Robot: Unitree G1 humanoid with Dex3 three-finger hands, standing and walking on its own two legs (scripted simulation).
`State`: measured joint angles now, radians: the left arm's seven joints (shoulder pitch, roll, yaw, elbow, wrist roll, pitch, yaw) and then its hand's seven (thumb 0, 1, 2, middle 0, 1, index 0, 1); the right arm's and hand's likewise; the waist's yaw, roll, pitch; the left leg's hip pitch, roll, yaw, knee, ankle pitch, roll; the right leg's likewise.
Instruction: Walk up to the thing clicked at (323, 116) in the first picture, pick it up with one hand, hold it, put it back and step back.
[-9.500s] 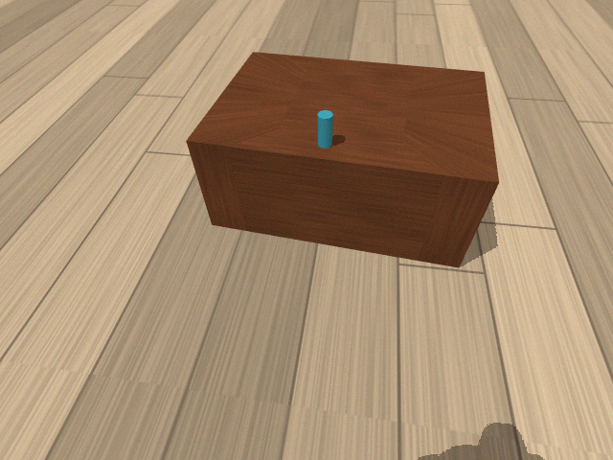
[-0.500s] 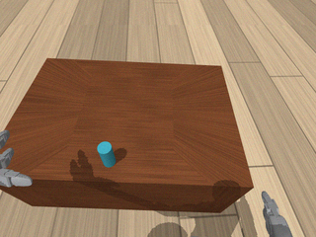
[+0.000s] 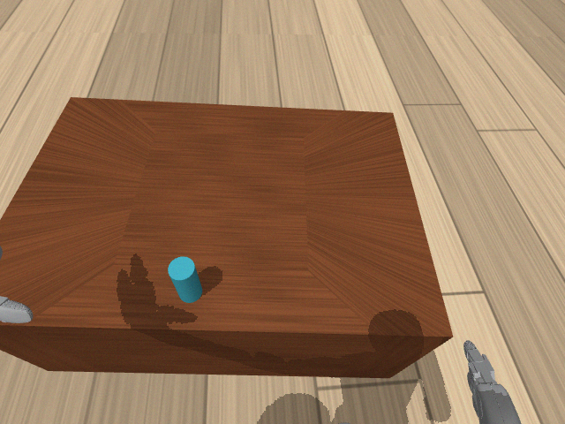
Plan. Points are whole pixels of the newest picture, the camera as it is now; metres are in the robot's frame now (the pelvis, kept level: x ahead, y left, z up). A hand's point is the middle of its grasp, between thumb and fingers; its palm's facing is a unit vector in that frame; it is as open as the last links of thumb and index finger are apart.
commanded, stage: go down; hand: left
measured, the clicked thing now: (186, 280) +0.44 +0.19 -0.23
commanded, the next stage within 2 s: approach in 0.24 s
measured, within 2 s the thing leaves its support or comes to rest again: neither
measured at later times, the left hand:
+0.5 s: hand out of the picture +0.34 +0.38 +0.05, palm faces +0.20 -0.98 -0.07, open 17.3 cm
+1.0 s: hand (126, 293) +0.38 +0.28 -0.16, palm faces +0.10 -0.99 +0.05, open 17.5 cm
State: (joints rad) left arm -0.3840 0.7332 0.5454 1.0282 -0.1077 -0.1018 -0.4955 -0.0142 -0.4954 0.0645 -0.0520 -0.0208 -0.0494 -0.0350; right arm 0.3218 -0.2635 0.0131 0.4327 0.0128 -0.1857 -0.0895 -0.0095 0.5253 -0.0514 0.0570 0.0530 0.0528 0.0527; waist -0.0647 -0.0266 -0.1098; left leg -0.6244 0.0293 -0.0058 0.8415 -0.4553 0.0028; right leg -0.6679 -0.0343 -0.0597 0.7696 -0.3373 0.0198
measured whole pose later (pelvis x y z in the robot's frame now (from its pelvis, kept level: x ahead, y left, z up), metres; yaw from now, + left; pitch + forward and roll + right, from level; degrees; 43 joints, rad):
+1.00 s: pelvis -0.06 +0.00 -0.11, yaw -1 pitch +29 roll -5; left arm -0.59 0.69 0.65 1.16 -0.22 -0.64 -0.50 -0.02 -0.53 0.03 -0.05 -0.04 -0.04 -0.06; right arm 0.34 -0.32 -0.03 0.03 -0.07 -0.24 0.01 -0.01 0.52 -0.05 0.06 0.05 0.05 0.05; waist -0.27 -0.10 -0.10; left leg -1.33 0.04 -0.07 1.44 -0.60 -0.01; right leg -1.35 -0.03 -0.09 1.31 -0.46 0.00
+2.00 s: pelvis -0.06 +0.00 -0.16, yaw -1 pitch +31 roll -4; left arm -0.47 0.37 0.43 0.95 -0.03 -0.68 -0.02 -0.02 -0.61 0.03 -0.09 -0.07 -0.11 -0.07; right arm 0.50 -0.29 -0.14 -0.32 -0.06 -0.07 0.11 -0.01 0.51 -0.05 0.06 0.05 0.06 0.05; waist -0.29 -0.04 -0.18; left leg -1.48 0.02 -0.04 1.63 -0.69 0.01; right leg -1.52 -0.05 -0.06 1.52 -0.54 0.02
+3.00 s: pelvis -0.06 +0.01 -0.16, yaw -2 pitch +31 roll -5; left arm -0.62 0.48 0.47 1.06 -0.03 -0.67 -0.03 -0.02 -0.16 0.75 -0.90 -0.89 -1.06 -0.96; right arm 0.48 -0.31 -0.12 -0.38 -0.04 -0.04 0.11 -0.01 0.49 -0.05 0.06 0.05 0.06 0.05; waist -0.33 -0.04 -0.15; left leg -1.50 0.03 -0.04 1.61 -0.67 0.01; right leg -1.53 -0.04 -0.06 1.50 -0.51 0.02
